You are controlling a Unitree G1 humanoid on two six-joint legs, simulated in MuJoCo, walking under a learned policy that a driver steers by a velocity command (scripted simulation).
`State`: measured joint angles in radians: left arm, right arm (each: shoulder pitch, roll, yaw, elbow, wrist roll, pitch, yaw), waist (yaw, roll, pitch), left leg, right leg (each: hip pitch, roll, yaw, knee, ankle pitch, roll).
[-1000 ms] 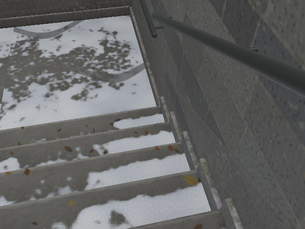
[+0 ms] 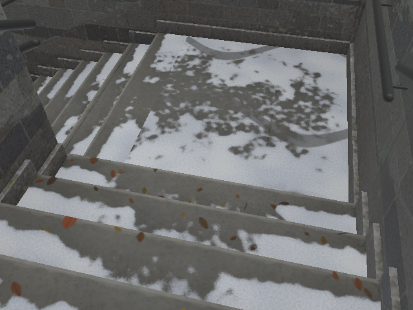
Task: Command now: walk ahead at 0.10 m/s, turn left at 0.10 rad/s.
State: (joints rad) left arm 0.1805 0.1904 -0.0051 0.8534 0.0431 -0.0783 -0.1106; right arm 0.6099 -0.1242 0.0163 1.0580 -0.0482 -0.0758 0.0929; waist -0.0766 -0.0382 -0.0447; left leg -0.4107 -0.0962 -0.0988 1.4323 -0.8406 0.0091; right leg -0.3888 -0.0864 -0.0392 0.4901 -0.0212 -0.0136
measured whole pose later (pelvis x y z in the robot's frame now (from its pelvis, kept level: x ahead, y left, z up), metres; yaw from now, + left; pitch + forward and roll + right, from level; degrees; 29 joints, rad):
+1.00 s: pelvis +0.12 +0.03 -0.01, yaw -3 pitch -3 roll -1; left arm 0.48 0.18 0.01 1.10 0.08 -0.10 0.04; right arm 0.18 -0.16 -0.06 0.94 -0.04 -0.08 0.06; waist 0.05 -0.02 0.02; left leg -0.44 0.00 0.12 1.21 0.19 -0.04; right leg -0.07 -0.08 -0.09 0.43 -0.31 0.05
